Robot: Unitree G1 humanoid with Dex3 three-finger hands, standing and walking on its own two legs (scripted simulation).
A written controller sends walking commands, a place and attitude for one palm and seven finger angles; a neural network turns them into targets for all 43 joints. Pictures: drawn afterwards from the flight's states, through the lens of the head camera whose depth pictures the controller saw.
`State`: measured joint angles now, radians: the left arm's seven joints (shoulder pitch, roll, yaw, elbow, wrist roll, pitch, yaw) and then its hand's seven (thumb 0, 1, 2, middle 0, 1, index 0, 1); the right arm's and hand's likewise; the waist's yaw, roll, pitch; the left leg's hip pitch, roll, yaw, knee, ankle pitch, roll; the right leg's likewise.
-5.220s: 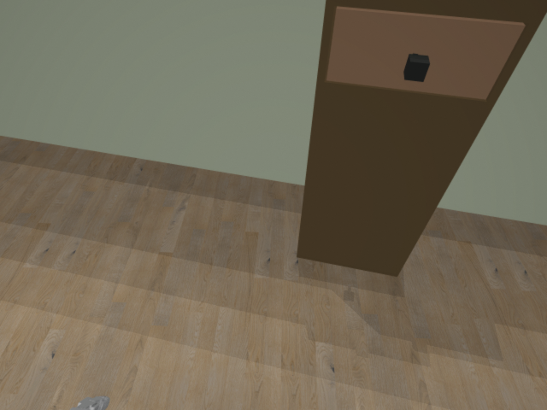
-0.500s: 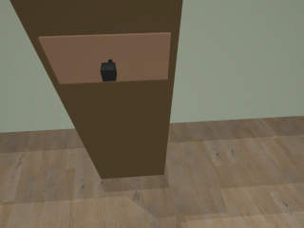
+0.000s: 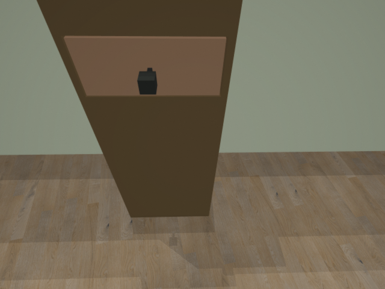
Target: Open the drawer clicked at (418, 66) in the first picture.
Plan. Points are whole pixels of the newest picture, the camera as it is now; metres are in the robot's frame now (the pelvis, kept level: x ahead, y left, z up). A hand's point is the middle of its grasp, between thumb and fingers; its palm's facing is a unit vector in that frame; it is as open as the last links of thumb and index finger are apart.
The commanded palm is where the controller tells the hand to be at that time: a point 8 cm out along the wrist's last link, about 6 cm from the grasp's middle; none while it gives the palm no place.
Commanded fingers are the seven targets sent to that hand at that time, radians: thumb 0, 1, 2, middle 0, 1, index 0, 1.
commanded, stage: come to a stop and stand still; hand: left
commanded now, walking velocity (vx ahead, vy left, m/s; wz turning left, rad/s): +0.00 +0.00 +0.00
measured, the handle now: (148, 78) +0.57 +0.16 +0.14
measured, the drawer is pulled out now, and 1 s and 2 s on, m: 0.00 0.00 0.00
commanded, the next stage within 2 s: look again from close up in 0.78 s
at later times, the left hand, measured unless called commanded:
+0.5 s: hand out of the picture +0.00 +0.20 -0.18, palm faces +0.02 -0.98 -0.19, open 7.4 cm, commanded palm none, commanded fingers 0.00 0.90 0.90 -0.20 -0.30 -0.20 -0.30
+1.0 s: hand out of the picture +0.02 +0.25 -0.17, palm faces +0.00 -0.96 -0.27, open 7.4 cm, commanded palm none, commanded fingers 0.00 0.90 0.90 -0.20 -0.30 -0.20 -0.30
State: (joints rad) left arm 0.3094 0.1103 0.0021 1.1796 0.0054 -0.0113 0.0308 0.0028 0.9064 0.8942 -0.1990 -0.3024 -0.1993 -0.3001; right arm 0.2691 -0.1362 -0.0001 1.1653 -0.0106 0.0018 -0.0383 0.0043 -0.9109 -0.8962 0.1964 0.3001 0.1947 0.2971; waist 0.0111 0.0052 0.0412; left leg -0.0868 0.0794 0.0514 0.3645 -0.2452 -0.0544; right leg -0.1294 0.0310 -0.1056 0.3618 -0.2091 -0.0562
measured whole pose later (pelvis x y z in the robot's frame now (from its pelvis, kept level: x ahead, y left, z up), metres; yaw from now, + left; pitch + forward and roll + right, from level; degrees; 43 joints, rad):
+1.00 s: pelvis -0.01 +0.04 -0.01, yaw +0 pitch -1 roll +0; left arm 0.24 0.24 0.01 1.05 0.02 -0.02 0.02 0.00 0.90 0.89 -0.20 -0.30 -0.20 -0.30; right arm 0.23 -0.25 -0.02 1.03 -0.02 -0.02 -0.02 0.01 -0.91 -0.90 0.20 0.30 0.20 0.30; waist -0.01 0.00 0.03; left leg -0.16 0.01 0.07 0.46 -0.28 0.01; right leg -0.21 -0.04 -0.08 0.47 -0.24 0.00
